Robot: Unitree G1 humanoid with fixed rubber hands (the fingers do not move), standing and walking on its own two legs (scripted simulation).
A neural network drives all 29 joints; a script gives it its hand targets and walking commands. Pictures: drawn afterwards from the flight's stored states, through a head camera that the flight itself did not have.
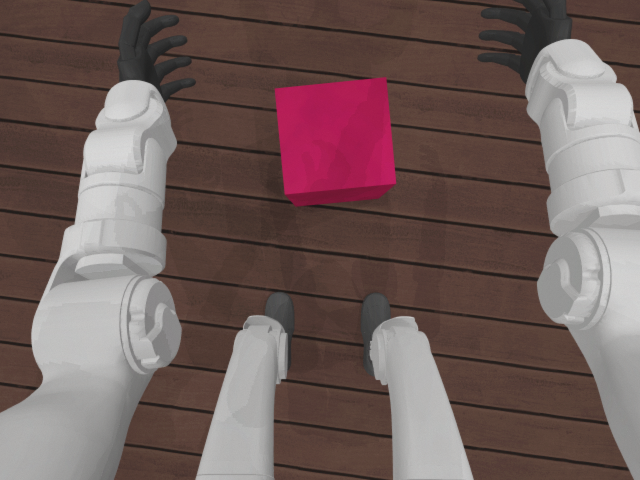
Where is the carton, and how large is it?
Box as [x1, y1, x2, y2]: [275, 77, 395, 206]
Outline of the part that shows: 385,77 275,88 284,191 286,196 296,206 378,198 395,183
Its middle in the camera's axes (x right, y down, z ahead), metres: +0.03 -0.20 +0.84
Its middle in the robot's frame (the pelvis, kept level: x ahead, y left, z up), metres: +0.56 +0.00 -0.54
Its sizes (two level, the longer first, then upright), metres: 0.210 0.200 0.250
